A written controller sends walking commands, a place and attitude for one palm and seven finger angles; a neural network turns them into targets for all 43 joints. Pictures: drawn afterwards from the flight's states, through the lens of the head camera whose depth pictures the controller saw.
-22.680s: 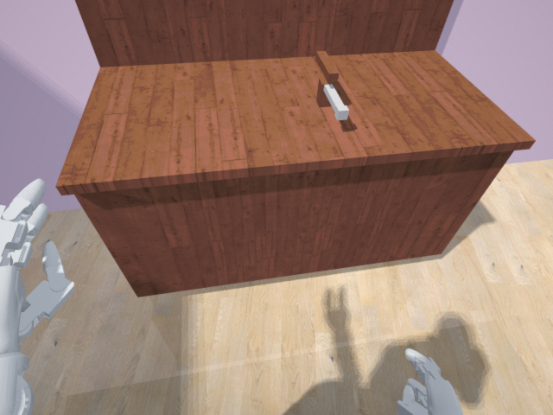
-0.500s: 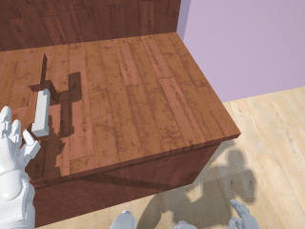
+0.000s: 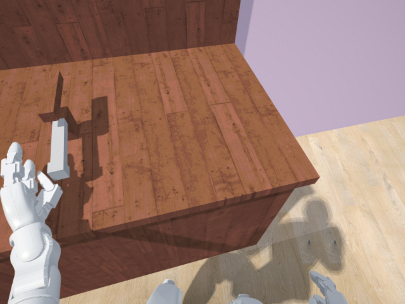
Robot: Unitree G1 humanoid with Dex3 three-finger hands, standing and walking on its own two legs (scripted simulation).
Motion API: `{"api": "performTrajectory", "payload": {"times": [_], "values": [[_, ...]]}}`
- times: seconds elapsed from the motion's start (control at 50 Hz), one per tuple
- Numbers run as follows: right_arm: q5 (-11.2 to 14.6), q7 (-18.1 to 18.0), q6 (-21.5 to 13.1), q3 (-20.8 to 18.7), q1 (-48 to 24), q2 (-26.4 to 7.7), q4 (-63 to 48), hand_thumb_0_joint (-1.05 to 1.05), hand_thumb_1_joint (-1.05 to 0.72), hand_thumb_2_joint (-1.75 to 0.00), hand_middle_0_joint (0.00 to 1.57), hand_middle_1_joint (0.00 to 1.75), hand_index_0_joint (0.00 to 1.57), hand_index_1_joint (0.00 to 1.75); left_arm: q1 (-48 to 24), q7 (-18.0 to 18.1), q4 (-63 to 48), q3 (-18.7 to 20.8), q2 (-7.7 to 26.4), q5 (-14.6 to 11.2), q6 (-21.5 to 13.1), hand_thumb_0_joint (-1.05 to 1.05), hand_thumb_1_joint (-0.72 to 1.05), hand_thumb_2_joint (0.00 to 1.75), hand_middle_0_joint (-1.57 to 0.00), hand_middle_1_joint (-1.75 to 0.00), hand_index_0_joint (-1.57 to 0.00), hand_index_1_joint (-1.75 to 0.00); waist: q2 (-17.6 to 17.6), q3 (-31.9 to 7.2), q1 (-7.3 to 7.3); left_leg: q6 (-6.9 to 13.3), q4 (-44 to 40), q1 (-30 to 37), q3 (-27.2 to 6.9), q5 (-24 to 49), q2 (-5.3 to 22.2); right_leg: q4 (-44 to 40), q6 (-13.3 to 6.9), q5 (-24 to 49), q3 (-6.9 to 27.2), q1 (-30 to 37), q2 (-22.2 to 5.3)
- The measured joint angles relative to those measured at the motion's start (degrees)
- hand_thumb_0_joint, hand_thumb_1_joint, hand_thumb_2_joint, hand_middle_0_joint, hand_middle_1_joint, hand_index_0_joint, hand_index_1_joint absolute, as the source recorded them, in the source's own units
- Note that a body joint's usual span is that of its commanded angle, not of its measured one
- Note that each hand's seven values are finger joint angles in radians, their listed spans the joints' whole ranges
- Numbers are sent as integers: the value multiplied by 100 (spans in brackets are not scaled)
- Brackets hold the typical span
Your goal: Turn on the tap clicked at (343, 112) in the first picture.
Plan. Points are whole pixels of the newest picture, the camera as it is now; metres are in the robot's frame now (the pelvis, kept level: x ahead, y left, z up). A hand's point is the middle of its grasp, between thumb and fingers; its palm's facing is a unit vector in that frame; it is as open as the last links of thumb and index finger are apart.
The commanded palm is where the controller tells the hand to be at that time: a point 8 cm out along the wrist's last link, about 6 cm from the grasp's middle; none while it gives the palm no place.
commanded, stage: push the lever round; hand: left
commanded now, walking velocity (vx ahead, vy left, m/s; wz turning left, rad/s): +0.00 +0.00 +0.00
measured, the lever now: (58, 170) +0.34 +0.30 +0.07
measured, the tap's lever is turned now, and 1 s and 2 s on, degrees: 3 32 61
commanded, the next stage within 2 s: none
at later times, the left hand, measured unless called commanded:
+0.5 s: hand (79, 182) +0.32 +0.26 +0.05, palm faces +0.64 -0.76 -0.06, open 7.7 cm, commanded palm +0.28 +0.28 +0.06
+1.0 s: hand (102, 168) +0.36 +0.23 +0.05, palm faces +0.72 -0.69 -0.07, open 7.7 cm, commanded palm +0.31 +0.24 +0.06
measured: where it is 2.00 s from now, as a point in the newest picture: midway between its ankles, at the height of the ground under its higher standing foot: outside the picture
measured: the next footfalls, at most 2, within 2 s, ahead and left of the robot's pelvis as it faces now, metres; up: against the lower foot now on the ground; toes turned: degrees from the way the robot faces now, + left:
none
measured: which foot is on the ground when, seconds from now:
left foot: down 0.00-1.00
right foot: down 0.00-1.00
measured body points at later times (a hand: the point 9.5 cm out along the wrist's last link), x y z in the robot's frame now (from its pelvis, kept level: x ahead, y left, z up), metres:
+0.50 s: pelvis +0.00 +0.00 +0.00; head +0.04 +0.01 +0.45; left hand +0.28 +0.30 +0.06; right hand +0.15 -0.24 -0.10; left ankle +0.05 +0.14 -0.67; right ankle +0.01 -0.11 -0.67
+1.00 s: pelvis +0.00 +0.00 +0.00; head +0.04 +0.01 +0.45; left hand +0.31 +0.26 +0.06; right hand +0.14 -0.24 -0.11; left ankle +0.05 +0.14 -0.67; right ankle +0.01 -0.11 -0.67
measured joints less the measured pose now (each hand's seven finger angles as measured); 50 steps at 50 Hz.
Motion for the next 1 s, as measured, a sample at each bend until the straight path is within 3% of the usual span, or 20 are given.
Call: {"api": "performTrajectory", "payload": {"times": [0.56, 1.0], "values": [[-169, 151, 298, 31, -185, 145, -3, 1, -90, -90, 20, 30, 20, 30, -427, 1662, 80, -762, -635, 705, 153, 0, 92, 91, -16, -15, -15, -15, -4, -20, -38, 19, -30, 104, -10, 28, -46, -39, 24, 15, -12, 123, -42], [-304, 301, 489, -76, -178, 224, 111, 1, -90, -90, 20, 30, 20, 30, -1044, 2897, 562, -1000, -1041, 1201, 401, 2, 92, 91, -16, -15, -15, -15, -9, -102, -139, 4, -115, 152, 8, 38, -24, -111, 8, 31, 8, 154, -25]]}}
